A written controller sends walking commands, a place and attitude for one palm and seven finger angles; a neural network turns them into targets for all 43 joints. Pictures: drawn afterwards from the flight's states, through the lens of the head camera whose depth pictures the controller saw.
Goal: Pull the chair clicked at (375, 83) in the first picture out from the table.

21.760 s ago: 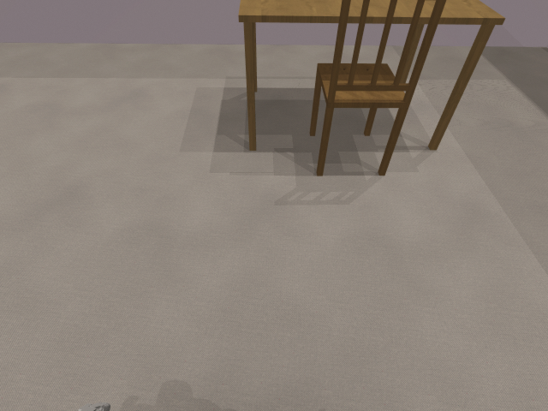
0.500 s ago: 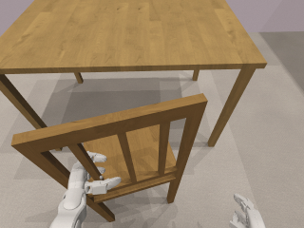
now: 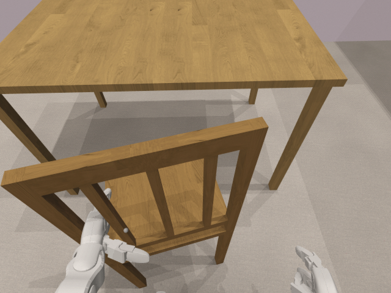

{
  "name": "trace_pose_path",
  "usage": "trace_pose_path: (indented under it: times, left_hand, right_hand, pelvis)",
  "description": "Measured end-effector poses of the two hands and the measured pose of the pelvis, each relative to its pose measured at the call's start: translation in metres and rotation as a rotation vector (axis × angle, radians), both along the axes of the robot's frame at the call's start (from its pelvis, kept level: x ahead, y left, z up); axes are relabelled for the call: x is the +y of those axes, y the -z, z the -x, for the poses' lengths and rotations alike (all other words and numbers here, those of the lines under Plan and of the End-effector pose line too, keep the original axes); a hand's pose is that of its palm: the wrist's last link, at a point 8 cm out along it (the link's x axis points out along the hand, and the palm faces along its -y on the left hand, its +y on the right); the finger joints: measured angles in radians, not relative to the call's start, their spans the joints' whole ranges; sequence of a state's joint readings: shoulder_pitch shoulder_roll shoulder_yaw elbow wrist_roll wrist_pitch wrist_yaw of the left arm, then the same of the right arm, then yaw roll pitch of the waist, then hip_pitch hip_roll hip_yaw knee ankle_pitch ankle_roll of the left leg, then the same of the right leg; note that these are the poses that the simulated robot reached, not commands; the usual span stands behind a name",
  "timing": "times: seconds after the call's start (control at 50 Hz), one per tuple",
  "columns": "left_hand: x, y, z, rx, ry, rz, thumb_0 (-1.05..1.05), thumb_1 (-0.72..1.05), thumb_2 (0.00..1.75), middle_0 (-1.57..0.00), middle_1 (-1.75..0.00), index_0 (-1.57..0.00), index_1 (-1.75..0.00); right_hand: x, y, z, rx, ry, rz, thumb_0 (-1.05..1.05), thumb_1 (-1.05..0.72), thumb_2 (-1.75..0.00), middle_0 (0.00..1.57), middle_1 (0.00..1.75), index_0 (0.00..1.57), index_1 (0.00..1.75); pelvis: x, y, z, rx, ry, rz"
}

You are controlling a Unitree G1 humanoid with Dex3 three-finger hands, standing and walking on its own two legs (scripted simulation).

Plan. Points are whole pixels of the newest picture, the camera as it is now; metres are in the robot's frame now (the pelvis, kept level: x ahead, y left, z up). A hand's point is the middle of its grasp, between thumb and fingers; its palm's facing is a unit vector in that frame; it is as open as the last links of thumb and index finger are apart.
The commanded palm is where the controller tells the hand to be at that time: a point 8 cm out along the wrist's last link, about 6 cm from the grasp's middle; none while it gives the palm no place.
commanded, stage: draw the fingers out of the gap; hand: left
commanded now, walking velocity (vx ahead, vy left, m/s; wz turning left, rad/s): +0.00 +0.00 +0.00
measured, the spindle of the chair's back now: (162, 207) +0.30 +0.08 -0.02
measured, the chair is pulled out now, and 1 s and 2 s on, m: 0.19 0.19 0.18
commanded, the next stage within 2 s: draw the hand back to the body in 0.80 s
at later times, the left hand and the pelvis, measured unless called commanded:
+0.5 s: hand (121, 264) +0.19 +0.15 -0.03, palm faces +0.10 -0.98 -0.18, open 17.5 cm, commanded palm +0.16 +0.21 -0.01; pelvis +0.01 +0.00 -0.01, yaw +0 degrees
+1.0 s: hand out of the picture +0.13 +0.16 -0.02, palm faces +0.15 -0.98 -0.12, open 17.4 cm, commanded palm +0.10 +0.22 +0.01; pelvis +0.00 +0.00 -0.02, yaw +1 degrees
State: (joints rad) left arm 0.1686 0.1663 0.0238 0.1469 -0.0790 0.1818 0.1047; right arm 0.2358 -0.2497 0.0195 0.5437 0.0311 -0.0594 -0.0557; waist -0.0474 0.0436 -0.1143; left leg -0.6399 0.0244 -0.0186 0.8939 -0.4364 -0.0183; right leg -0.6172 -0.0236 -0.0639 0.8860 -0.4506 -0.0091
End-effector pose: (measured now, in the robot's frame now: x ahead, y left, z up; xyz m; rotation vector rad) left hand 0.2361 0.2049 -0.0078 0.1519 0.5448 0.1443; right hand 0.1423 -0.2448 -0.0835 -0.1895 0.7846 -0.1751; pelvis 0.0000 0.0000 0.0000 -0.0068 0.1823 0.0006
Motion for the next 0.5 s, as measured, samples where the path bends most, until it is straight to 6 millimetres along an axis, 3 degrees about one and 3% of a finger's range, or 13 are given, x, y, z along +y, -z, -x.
trace_pose_path:
  times: [0.18,0.38,0.5]
  left_hand:
    - [0.0,0.0,0.002,0.001,0.001,-0.001,-0.01,-0.54,0.2,-0.01,-0.02,-0.01,-0.02]
    - [-0.002,0.006,0.05,0.055,-0.005,0.005,-0.01,-0.54,0.2,-0.03,-0.01,-0.01,-0.01]
    - [-0.003,0.005,0.064,0.044,-0.009,0.003,-0.01,-0.54,0.2,-0.06,-0.02,0.0,0.0]
  right_hand:
    - [-0.009,0.0,0.004,0.012,0.026,0.02,0.01,-0.9,-0.9,0.2,0.3,0.2,0.3]
    - [-0.003,-0.005,-0.013,-0.037,0.031,0.017,0.01,-0.9,-0.9,0.2,0.3,0.2,0.3]
    - [0.007,-0.003,-0.027,-0.067,0.0,0.007,0.01,-0.9,-0.9,0.2,0.3,0.2,0.3]
  pelvis:
    - [0.0,0.002,-0.005,0.014,0.005,0.002]
    - [0.001,0.005,-0.012,0.022,0.002,0.006]
    - [0.002,0.01,-0.011,0.029,-0.01,0.011]
